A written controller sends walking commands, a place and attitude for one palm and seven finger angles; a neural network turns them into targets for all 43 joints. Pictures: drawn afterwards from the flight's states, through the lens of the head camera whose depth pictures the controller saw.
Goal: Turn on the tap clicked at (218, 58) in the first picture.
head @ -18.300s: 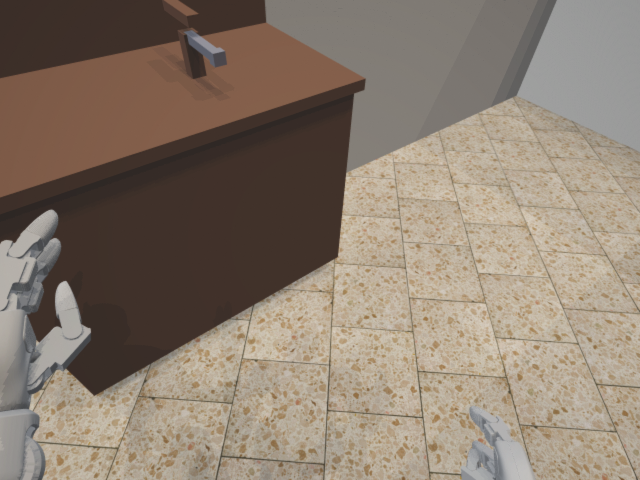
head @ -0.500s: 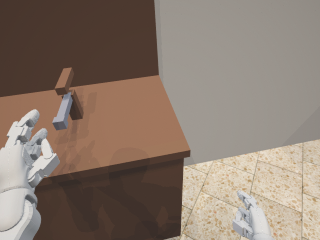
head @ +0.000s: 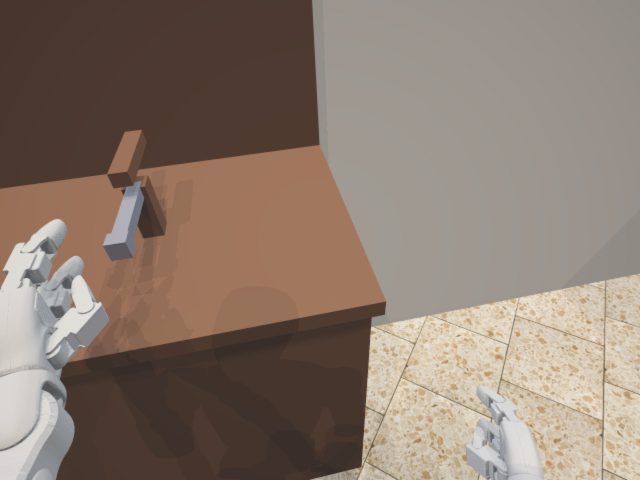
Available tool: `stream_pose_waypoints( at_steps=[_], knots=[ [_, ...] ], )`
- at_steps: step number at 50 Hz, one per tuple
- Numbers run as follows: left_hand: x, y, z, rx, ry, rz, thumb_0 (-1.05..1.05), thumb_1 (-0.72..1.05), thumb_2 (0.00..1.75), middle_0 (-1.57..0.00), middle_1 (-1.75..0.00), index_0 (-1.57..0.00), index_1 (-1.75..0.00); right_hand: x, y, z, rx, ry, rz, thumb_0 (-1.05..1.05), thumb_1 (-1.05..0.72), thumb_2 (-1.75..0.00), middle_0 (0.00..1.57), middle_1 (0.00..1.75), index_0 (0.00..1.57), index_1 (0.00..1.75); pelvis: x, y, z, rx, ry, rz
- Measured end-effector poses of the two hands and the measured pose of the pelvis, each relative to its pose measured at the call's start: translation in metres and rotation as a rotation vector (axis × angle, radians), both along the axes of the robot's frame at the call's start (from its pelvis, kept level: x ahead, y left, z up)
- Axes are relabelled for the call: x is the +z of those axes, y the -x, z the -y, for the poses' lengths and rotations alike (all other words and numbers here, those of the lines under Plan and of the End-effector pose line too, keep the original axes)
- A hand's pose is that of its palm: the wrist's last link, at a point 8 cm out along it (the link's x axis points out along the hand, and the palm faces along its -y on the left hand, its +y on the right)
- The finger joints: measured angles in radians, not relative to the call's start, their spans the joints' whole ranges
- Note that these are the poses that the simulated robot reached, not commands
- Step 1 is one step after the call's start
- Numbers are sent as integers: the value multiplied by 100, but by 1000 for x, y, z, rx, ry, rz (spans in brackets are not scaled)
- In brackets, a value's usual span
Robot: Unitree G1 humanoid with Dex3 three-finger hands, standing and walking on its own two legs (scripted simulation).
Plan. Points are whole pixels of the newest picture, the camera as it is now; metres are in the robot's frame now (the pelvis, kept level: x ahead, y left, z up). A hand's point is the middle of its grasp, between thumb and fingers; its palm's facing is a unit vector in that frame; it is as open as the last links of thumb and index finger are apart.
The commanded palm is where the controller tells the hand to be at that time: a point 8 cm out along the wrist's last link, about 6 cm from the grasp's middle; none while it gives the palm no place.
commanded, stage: reach beside the lever's end, fingers flat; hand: left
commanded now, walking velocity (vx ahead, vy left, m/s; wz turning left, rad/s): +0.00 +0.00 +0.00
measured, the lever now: (120, 245) +0.34 +0.33 +0.14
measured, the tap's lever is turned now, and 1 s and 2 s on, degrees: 0 0 0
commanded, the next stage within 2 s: push the lever round in 1.94 s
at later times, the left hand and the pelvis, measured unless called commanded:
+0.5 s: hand (100, 295) +0.23 +0.28 +0.17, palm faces +0.54 -0.83 -0.10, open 7.5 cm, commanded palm +0.18 +0.32 +0.18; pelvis +0.00 +0.01 +0.00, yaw +0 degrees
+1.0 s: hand (95, 278) +0.26 +0.31 +0.16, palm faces +0.57 -0.81 -0.11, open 7.7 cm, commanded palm +0.22 +0.36 +0.16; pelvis +0.01 +0.00 +0.00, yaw -1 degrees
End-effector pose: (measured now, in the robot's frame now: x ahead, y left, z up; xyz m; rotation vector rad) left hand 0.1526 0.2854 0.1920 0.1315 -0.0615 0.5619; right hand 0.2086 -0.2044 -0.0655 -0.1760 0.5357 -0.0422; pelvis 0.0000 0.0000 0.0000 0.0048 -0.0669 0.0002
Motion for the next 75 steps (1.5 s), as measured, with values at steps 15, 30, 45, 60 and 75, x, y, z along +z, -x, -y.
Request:
stream_pose_waypoints(
  at_steps=[15,30,45,60,75],
  knots=[
    [-8,-13,-15,5,13,-8,2,89,90,-20,-29,-21,-29,-3,8,-5,-22,13,-27,2,-91,-90,20,30,20,30,1,0,-10,-6,0,-8],
    [-14,-35,-29,23,22,-30,2,89,90,-19,-26,-19,-26,-6,13,-5,-43,16,-60,2,-91,-90,20,30,20,30,2,0,-11,-10,-1,-19],
    [-23,-53,-47,51,27,-50,2,89,90,-18,-22,-18,-22,-11,18,13,-80,39,-98,2,-91,-90,20,30,20,30,2,-5,-6,-11,-3,-36],
    [-35,-78,-76,71,47,-81,2,89,90,-17,-18,-17,-18,-19,32,29,-121,63,-144,2,-91,-90,20,30,20,30,2,-6,-3,-10,0,-62],
    [-41,-86,-94,56,41,-67,2,89,90,-16,-15,-16,-16,-22,49,31,-160,66,-177,2,-91,-90,20,30,20,30,2,-10,-12,-20,3,-81]
  ],
)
